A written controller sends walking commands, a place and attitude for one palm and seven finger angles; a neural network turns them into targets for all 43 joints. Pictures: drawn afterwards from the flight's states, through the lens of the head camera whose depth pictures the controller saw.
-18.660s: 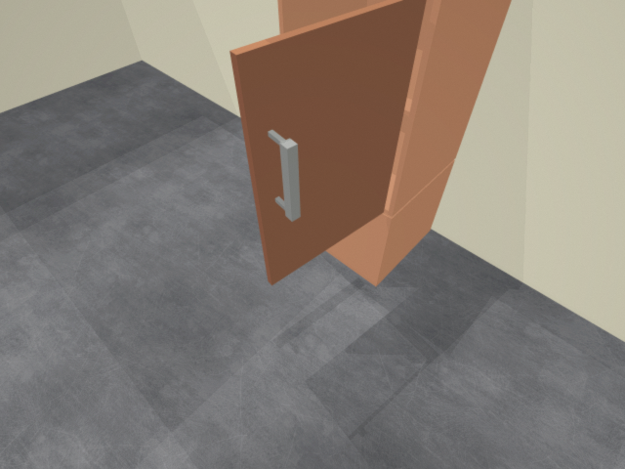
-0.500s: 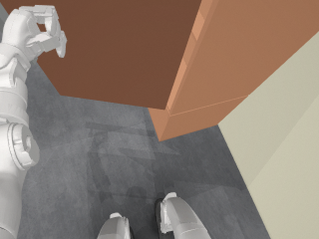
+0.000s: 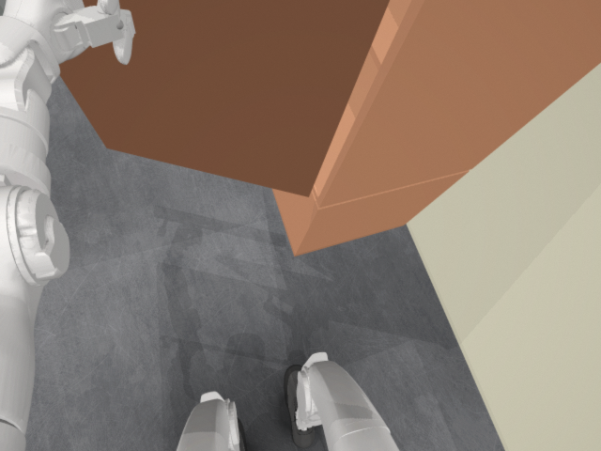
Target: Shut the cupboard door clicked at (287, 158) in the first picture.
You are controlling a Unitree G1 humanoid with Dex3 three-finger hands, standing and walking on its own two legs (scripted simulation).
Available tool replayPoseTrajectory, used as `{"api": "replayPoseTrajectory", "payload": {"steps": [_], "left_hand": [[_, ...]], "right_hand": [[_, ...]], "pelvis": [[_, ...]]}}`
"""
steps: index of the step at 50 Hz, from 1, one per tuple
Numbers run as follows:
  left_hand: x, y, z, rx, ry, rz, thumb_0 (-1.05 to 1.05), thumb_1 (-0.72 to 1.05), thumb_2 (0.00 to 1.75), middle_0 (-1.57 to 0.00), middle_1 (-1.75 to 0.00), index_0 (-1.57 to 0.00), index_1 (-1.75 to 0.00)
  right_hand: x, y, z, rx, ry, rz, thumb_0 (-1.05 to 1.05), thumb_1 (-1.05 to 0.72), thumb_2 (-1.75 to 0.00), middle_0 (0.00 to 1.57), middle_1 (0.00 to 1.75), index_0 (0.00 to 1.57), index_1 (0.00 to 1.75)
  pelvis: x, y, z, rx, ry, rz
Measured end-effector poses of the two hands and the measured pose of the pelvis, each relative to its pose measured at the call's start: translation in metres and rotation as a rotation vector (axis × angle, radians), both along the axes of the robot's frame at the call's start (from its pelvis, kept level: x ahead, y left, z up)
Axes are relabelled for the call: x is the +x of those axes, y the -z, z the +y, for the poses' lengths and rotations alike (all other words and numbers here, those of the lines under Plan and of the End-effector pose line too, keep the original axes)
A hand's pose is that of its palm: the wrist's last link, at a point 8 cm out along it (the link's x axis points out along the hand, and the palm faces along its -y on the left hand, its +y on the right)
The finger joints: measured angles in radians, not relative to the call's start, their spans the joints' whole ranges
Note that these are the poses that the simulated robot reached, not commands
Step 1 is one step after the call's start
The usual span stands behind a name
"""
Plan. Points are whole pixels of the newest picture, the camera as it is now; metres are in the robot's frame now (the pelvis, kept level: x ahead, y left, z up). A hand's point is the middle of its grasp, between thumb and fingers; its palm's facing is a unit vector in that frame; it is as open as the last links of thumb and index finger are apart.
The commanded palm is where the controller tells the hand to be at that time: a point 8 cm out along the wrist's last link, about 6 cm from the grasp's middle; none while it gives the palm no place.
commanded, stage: pull the fist back off the door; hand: left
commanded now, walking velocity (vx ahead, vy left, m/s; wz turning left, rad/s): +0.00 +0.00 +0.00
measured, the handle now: out of the picture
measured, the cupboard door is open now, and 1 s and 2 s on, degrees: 61 56 56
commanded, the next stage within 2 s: draw the hand back to the body in 0.96 s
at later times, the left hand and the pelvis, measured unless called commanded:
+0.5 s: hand (155, 22) +0.59 +0.08 +0.11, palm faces +0.04 -1.00 -0.03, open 3.1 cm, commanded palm +0.54 +0.13 +0.11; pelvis +0.00 -0.01 +0.02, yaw -1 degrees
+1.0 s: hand (148, 89) +0.50 +0.09 +0.11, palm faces +0.02 -1.00 -0.03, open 3.1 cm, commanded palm +0.48 +0.14 +0.11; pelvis -0.01 -0.02 +0.03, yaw +1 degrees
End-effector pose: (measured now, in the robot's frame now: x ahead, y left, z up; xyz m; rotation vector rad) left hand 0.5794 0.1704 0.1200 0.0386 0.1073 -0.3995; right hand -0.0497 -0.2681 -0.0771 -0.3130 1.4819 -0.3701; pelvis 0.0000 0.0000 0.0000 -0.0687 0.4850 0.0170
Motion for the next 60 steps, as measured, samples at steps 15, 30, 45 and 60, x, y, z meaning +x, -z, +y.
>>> {"api": "replayPoseTrajectory", "payload": {"steps": [15, 30, 45, 60], "left_hand": [[0.001, 0.011, -0.030, -0.009, -0.454, -0.080, 0.03, 0.89, 0.93, -1.30, -1.50, -1.30, -1.50], [-0.036, -0.001, -0.033, 0.013, -0.429, -0.088, 0.02, 0.90, 0.90, -1.30, -1.50, -1.30, -1.50], [-0.092, 0.013, -0.031, -0.012, -0.421, -0.113, 0.02, 0.90, 0.90, -1.30, -1.50, -1.30, -1.50], [-0.102, -0.001, -0.023, -0.018, -0.422, -0.133, 0.02, 0.90, 0.90, -1.30, -1.50, -1.30, -1.50]], "right_hand": [[-0.005, 0.007, 0.026, 0.188, -0.028, -0.005, 0.00, -0.91, -0.90, 0.21, 0.30, 0.21, 0.30], [-0.025, -0.010, 0.015, 0.204, 0.053, -0.005, 0.00, -0.91, -0.90, 0.21, 0.30, 0.21, 0.30], [0.043, -0.006, -0.022, 0.121, -0.066, -0.179, 0.00, -0.91, -0.90, 0.20, 0.30, 0.20, 0.30], [0.057, 0.004, -0.002, 0.180, -0.070, -0.241, 0.00, -0.91, -0.90, 0.20, 0.30, 0.21, 0.30]], "pelvis": [[0.000, -0.003, -0.006, 0.010, 0.011, 0.019], [0.003, -0.027, -0.015, 0.042, 0.042, -0.071], [-0.005, -0.029, -0.018, 0.056, 0.021, -0.132], [-0.008, -0.031, -0.016, 0.064, 0.031, -0.148]]}}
